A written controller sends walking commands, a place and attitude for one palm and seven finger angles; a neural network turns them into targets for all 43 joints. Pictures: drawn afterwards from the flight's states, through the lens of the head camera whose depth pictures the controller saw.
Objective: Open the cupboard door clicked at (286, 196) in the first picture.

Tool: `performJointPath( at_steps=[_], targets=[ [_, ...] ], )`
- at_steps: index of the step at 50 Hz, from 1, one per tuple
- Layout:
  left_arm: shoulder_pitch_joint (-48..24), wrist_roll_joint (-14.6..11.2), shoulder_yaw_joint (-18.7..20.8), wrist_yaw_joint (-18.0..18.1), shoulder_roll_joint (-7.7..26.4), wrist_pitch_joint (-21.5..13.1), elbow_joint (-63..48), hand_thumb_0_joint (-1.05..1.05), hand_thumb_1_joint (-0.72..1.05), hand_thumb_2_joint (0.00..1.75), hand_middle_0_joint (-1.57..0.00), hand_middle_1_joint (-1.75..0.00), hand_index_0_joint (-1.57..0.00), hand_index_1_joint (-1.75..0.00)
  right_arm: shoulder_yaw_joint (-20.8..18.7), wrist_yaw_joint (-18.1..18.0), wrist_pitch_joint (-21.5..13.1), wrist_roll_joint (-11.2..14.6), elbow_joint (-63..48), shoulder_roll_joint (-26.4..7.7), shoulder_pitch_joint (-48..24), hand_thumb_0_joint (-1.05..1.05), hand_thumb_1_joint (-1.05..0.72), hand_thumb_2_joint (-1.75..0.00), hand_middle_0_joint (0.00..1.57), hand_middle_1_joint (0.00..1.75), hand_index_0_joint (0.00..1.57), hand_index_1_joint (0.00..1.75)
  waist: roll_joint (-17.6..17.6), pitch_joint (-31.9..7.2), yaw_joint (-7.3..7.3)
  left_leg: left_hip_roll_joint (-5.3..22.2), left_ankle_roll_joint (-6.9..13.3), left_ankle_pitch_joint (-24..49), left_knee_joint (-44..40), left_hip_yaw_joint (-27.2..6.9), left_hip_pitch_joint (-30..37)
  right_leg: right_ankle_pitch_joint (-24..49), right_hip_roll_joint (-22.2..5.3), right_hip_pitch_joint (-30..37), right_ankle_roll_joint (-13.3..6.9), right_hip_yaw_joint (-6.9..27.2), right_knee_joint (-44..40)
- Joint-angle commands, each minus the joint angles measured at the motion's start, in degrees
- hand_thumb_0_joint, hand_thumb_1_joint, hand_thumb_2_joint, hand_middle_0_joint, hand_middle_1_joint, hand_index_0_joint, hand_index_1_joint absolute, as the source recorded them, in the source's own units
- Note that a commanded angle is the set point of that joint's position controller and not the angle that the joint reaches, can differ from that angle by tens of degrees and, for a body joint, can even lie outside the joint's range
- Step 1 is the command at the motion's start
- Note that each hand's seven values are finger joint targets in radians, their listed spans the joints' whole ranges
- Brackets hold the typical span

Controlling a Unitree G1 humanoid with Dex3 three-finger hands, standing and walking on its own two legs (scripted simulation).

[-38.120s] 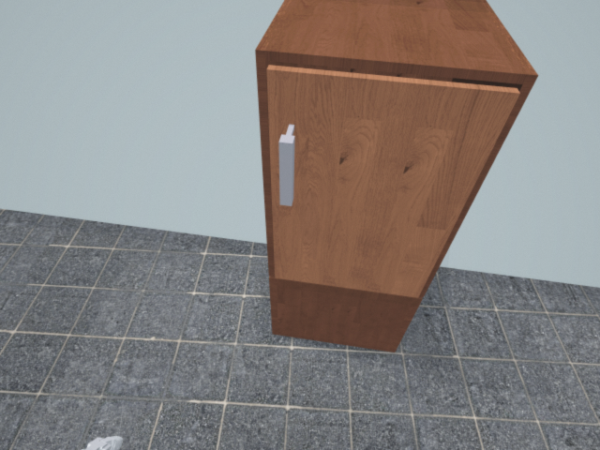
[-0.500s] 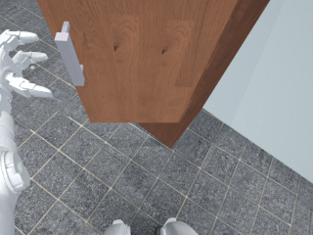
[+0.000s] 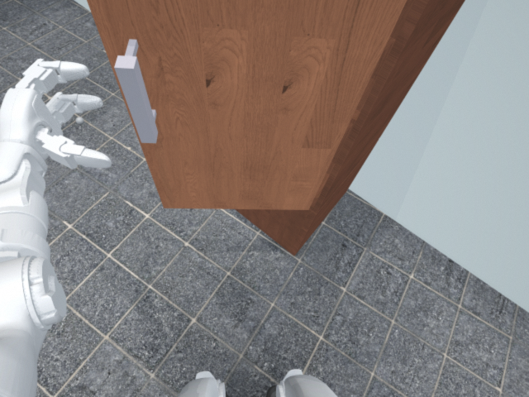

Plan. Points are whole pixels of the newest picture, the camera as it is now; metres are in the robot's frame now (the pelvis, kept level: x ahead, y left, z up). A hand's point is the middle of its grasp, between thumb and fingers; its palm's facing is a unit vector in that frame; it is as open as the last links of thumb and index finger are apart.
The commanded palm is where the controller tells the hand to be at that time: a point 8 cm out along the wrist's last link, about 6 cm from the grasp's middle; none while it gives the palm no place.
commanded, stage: slide the fingers in behind the handle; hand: left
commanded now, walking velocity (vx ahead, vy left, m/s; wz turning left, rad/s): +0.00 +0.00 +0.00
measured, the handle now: (141, 94) +0.55 +0.16 +0.09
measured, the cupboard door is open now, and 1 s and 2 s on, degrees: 41 41 41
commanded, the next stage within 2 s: close the thumb around the handle in 1.52 s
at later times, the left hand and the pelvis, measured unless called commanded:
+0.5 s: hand (117, 116) +0.50 +0.19 +0.10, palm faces -0.02 -1.00 +0.01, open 14.0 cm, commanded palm +0.48 +0.23 +0.09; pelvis +0.00 +0.00 +0.00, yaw -1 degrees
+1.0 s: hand (143, 117) +0.50 +0.15 +0.10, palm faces -0.02 -1.00 +0.00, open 14.0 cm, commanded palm +0.47 +0.20 +0.09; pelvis +0.00 -0.02 +0.00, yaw +0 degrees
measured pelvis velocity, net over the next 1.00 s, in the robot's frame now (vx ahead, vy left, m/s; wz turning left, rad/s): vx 0.00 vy -0.02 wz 0.00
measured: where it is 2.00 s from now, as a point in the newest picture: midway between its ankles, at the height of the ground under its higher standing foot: outside the picture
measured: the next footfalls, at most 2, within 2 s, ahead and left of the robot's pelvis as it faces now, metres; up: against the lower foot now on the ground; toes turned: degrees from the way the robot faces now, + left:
none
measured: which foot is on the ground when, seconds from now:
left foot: down 0.00-1.00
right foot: down 0.00-1.00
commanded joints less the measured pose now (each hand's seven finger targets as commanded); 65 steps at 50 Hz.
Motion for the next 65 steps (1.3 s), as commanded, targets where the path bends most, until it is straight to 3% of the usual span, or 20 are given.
performJointPath(
  at_steps=[1,6,10,16,19,22,25,26,30,34,35,38,40,43,45,46,48,53,58,65],
  targets=[
    [-27.47,-0.83,-0.26,0.67,11.89,-3.11,-10.86,0.0,-0.5,0.3,-0.3,-1.2,-0.3,-1.2,-4.14,-1.05,-1.24,-0.6,-2.2,-11.67,8.89,0.0,-0.9,-0.9,0.2,0.3,0.2,0.3,9.39,-21.92,-1.9,1.77,-3.37,23.02,-5.59,-8.59,24.11,12.23,0.45,-0.74,-0.34,2.46,-3.59],
    [-28.23,-0.1,0.83,3.4,12.19,-4.38,-13.02,0.0,-0.5,0.3,-0.3,-1.2,-0.3,-1.2,-4.44,-0.6,-1.83,-0.99,-2.14,-11.65,9.54,0.0,-0.9,-0.9,0.2,0.3,0.2,0.3,9.56,-25.54,-1.25,2.05,-3.89,23.8,-5.33,-9.38,26.3,11.41,0.64,-1.14,-0.4,2.28,-3.07],
    [-27.62,1.09,3.18,5.33,15.26,-3.97,-10.62,0.0,-0.5,0.3,-0.3,-1.2,-0.3,-1.2,-4.31,-0.54,-1.87,-0.99,-2.18,-11.81,10.03,0.0,-0.9,-0.9,0.2,0.3,0.2,0.3,7.03,-23.76,-1.03,1.6,-3.19,22.02,-5.35,-8.26,21.71,12.31,0.59,1.45,-0.24,2.66,-2.99],
    [-27.26,1.83,1.8,6.59,13.15,-5.09,-14.57,0.0,-0.5,0.3,-0.3,-1.2,-0.3,-1.2,-4.47,0.07,-1.8,-1.2,-2.94,-11.23,10.26,0.0,-0.9,-0.9,0.2,0.3,0.2,0.3,9.86,-27.12,-0.49,1.79,-3.67,26.6,-4.87,-8.06,24.93,15.06,0.82,2.1,-0.31,2.65,-2.44],
    [-26.19,0.74,-0.97,6.23,8.05,-4.46,-12.22,0.0,-0.5,0.3,-0.3,-1.2,-0.3,-1.2,-4.54,0.25,-1.82,-1.05,-2.79,-10.88,10.3,0.0,-0.9,-0.9,0.2,0.3,0.2,0.3,6.6,-24.0,-1.75,1.86,-3.06,24.73,-4.98,-7.81,23.65,14.52,1.01,1.4,-0.2,2.43,-3.08],
    [-24.9,0.57,1.26,6.31,10.62,-3.17,-11.11,0.0,-0.5,0.3,-0.3,-1.2,-0.3,-1.2,-4.63,0.2,-1.61,-0.85,-2.71,-11.29,10.65,0.0,-0.9,-0.9,0.2,0.3,0.2,0.3,5.0,-23.34,-0.92,1.47,-2.57,22.76,-5.44,-6.75,20.48,15.45,0.87,3.99,-0.06,2.95,-3.35],
    [-26.2,1.2,0.13,6.65,9.83,-3.45,-12.92,0.0,-0.5,0.3,-0.3,-1.2,-0.3,-1.2,-4.51,0.21,-1.71,-0.85,-2.89,-10.79,10.48,0.0,-0.9,-0.9,0.2,0.3,0.2,0.3,7.64,-23.7,-0.77,1.35,-2.75,24.5,-5.12,-6.73,21.5,16.58,0.71,3.49,-0.2,3.12,-2.9],
    [-27.44,1.24,-1.13,6.98,8.03,-3.85,-14.0,0.0,-0.5,0.3,-0.3,-1.2,-0.3,-1.2,-4.59,0.35,-1.78,-0.92,-2.8,-10.48,10.3,0.0,-0.9,-0.9,0.2,0.3,0.2,0.3,7.46,-23.72,-1.44,1.42,-2.7,24.7,-4.87,-6.77,22.37,16.59,0.8,2.64,-0.05,3.15,-3.05],
    [-26.37,0.93,0.92,7.9,9.73,-5.06,-14.34,0.0,-0.5,0.3,-0.3,-1.2,-0.3,-1.2,-4.66,0.46,-1.99,-1.0,-2.74,-10.48,10.47,0.0,-0.9,-0.9,0.2,0.3,0.2,0.3,5.85,-25.45,-0.79,1.2,-2.59,25.9,-4.45,-6.49,21.66,18.68,0.88,5.29,-0.03,3.56,-2.66],
    [-26.06,0.79,-1.37,8.0,6.02,-5.27,-15.61,0.0,-0.5,0.3,-0.3,-1.2,-0.3,-1.2,-4.79,0.75,-2.23,-0.94,-2.8,-9.98,9.95,0.0,-0.9,-0.9,0.2,0.3,0.2,0.3,7.65,-26.36,-0.83,1.02,-2.63,28.14,-3.99,-6.25,23.22,20.22,0.81,5.21,-0.1,3.36,-2.23],
    [-24.21,1.04,0.43,8.15,8.1,-4.99,-14.79,0.0,-0.5,0.3,-0.3,-1.2,-0.3,-1.2,-4.91,0.77,-2.05,-0.95,-2.56,-10.21,10.0,0.0,-0.9,-0.9,0.2,0.3,0.2,0.3,7.45,-26.96,0.06,1.06,-2.77,28.62,-3.95,-6.18,23.07,20.69,0.74,5.87,-0.1,3.47,-2.26],
    [-24.55,1.13,-2.08,8.32,5.33,-3.84,-13.29,0.0,-0.5,0.3,-0.3,-1.2,-0.3,-1.2,-4.75,0.77,-1.84,-0.62,-2.8,-9.82,9.31,0.0,-0.9,-0.9,0.2,0.3,0.2,0.3,4.92,-23.58,-1.07,0.77,-2.24,25.1,-4.36,-5.51,19.88,20.25,0.59,6.29,0.21,3.76,-3.0],
    [-26.42,1.08,-1.73,8.73,5.53,-3.99,-14.51,0.0,-0.5,0.3,-0.3,-1.2,-0.3,-1.2,-4.91,0.68,-1.96,-0.72,-2.54,-9.85,9.42,0.0,-0.9,-0.9,0.2,0.3,0.2,0.3,5.84,-24.21,-0.94,0.68,-2.23,25.69,-4.26,-5.65,20.62,20.81,0.53,6.39,0.13,3.75,-2.77],
    [-28.44,0.99,-4.33,9.52,2.15,-4.56,-16.02,0.0,-0.5,0.3,-0.3,-1.2,-0.3,-1.2,-4.87,0.87,-2.34,-0.75,-2.42,-9.39,8.97,0.0,-0.9,-0.9,0.2,0.3,0.2,0.3,7.54,-24.85,-1.66,0.75,-2.5,25.76,-4.22,-6.02,22.74,19.89,0.54,4.64,0.07,3.63,-2.77],
    [-27.3,0.96,-1.12,10.44,5.29,-5.7,-17.33,0.0,-0.5,0.3,-0.3,-1.2,-0.3,-1.2,-5.17,0.94,-2.53,-1.0,-2.12,-9.75,9.48,0.0,-0.9,-0.9,0.2,0.3,0.2,0.3,6.67,-27.96,-0.54,0.86,-2.68,29.1,-3.65,-6.45,24.23,21.72,0.63,5.86,0.03,3.66,-2.1],
    [-26.56,0.86,-2.68,10.5,3.16,-5.9,-17.8,0.0,-0.5,0.3,-0.3,-1.2,-0.3,-1.2,-5.08,1.12,-2.57,-0.95,-2.43,-9.39,9.08,0.0,-0.9,-0.9,0.2,0.3,0.2,0.3,7.23,-28.62,-0.57,0.7,-2.71,29.56,-3.67,-6.12,24.39,22.48,0.61,6.48,0.08,3.77,-2.13],
    [-25.75,0.96,-3.57,10.85,1.81,-5.66,-16.63,0.0,-0.5,0.3,-0.3,-1.2,-0.3,-1.2,-4.91,1.35,-2.64,-0.92,-2.41,-9.15,8.75,0.0,-0.9,-0.9,0.2,0.3,0.2,0.3,6.35,-26.75,-0.69,0.56,-2.63,28.18,-4.0,-5.69,22.65,22.56,0.53,7.01,0.17,3.71,-2.3],
    [-23.35,1.88,-2.05,11.72,3.97,-3.79,-12.77,0.0,-0.5,0.3,-0.3,-1.2,-0.3,-1.2,-4.85,1.16,-2.18,-0.6,-2.95,-9.36,8.62,0.0,-0.9,-0.9,0.2,0.3,0.2,0.3,1.67,-23.19,-0.42,-0.08,-1.86,22.53,-4.86,-4.49,16.33,22.01,0.21,10.27,0.4,4.52,-3.1],
    [-26.46,2.03,-1.86,12.46,4.27,-5.82,-16.48,0.0,-0.5,0.3,-0.3,-1.2,-0.3,-1.2,-4.81,1.13,-2.81,-0.79,-2.97,-8.98,8.44,0.0,-0.9,-0.9,0.2,0.3,0.2,0.3,4.84,-25.41,-0.11,-0.12,-2.02,23.05,-4.75,-4.43,18.16,22.37,0.13,10.63,0.22,4.98,-2.82],
    [-27.3,2.09,-3.79,11.62,2.33,-5.96,-13.46,0.0,-0.5,0.3,-0.3,-1.2,-0.3,-1.2,-4.84,0.99,-3.22,-0.66,-2.13,-9.19,8.8,0.0,-0.9,-0.9,0.2,0.3,0.2,0.3,4.18,-24.37,-1.41,-0.18,-1.83,20.73,-4.72,-4.56,17.54,20.48,0.04,9.05,0.36,5.11,-3.32]
  ],
)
